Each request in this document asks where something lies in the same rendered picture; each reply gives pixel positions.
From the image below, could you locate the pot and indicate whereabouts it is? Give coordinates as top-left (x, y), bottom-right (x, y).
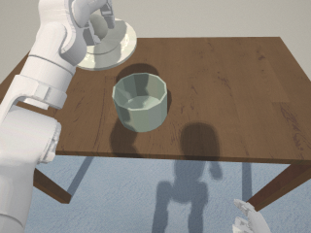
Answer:
top-left (112, 73), bottom-right (167, 133)

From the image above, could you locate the right robot hand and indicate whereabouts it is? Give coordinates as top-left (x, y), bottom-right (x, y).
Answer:
top-left (232, 199), bottom-right (271, 233)

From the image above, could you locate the knob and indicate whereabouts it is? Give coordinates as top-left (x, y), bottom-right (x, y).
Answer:
top-left (89, 14), bottom-right (108, 40)

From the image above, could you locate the lid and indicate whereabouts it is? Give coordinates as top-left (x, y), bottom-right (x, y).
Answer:
top-left (77, 18), bottom-right (137, 71)

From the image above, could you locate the left robot hand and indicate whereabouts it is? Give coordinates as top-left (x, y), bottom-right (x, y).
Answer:
top-left (83, 0), bottom-right (116, 47)

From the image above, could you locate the table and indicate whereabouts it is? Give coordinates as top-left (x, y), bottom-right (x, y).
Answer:
top-left (0, 37), bottom-right (311, 212)

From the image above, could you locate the robot left forearm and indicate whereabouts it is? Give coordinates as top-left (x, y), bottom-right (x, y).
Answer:
top-left (0, 0), bottom-right (90, 127)

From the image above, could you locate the robot left upper arm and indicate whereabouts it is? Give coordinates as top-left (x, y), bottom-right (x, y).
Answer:
top-left (0, 105), bottom-right (61, 233)

